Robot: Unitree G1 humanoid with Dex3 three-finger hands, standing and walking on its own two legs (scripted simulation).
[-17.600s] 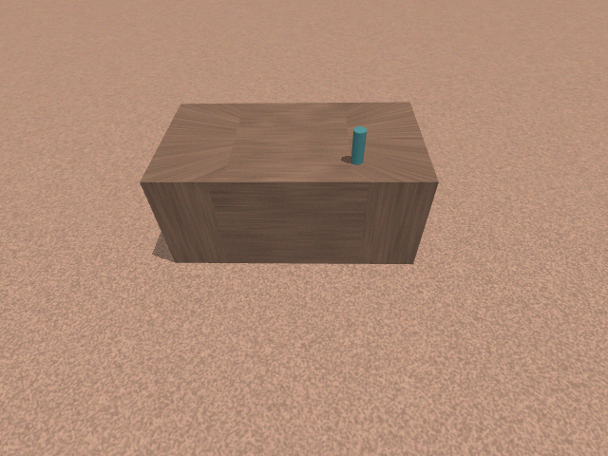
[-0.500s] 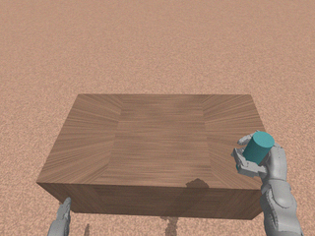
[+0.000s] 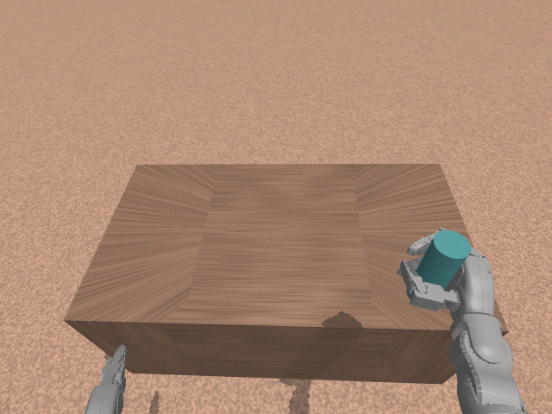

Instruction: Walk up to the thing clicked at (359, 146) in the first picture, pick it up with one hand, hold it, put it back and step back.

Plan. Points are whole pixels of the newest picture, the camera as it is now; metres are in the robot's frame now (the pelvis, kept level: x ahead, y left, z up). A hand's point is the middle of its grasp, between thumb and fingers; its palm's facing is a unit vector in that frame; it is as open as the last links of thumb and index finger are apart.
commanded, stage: hold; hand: right
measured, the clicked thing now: (435, 271) +0.33 -0.18 +0.05
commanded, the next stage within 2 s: crouch in 0.52 s
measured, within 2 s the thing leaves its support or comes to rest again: neither
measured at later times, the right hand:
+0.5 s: hand (429, 272) +0.34 -0.18 +0.05, palm faces +0.15 +0.99 +0.01, open 5.6 cm
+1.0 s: hand (414, 272) +0.37 -0.17 -0.01, palm faces +0.15 +0.99 +0.01, open 5.6 cm
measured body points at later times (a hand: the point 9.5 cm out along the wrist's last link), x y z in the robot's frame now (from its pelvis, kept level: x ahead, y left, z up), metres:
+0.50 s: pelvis +0.00 +0.00 +0.00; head +0.04 -0.01 +0.45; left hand +0.15 +0.26 -0.05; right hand +0.32 -0.23 +0.05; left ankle +0.05 +0.13 -0.71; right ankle -0.02 -0.12 -0.71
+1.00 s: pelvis -0.01 +0.01 -0.02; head +0.07 -0.02 +0.42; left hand +0.15 +0.28 -0.05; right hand +0.35 -0.23 -0.01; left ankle +0.05 +0.13 -0.71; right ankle -0.02 -0.12 -0.71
